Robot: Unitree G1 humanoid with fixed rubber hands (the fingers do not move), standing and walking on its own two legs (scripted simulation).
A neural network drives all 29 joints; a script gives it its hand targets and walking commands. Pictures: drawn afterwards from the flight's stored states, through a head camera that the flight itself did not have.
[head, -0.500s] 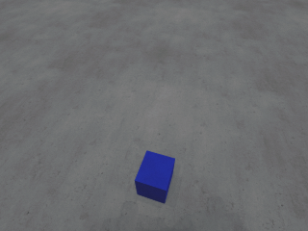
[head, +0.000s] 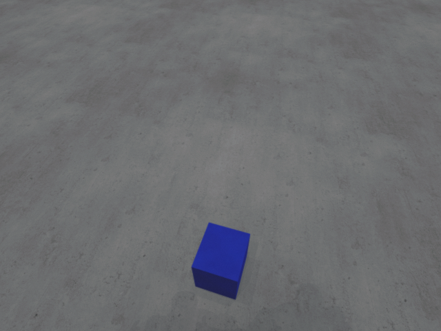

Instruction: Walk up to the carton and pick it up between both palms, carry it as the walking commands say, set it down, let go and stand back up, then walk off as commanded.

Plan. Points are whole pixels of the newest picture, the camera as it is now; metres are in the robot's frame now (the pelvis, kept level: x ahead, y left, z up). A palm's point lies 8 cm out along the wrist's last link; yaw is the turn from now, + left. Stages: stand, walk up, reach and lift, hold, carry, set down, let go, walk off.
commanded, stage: walk up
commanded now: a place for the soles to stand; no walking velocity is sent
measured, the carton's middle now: (222, 260) +0.55 +0.02 -0.67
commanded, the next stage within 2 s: none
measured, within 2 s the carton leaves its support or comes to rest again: neither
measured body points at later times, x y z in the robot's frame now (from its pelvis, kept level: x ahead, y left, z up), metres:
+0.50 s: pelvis +0.01 +0.00 +0.00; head +0.03 +0.01 +0.45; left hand +0.09 +0.30 -0.14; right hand +0.09 -0.29 -0.13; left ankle +0.02 +0.11 -0.75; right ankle +0.00 -0.13 -0.75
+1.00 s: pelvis +0.05 +0.10 -0.03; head +0.09 +0.09 +0.41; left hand +0.11 +0.44 -0.14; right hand +0.12 -0.22 -0.14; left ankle +0.09 +0.20 -0.75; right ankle +0.00 -0.05 -0.69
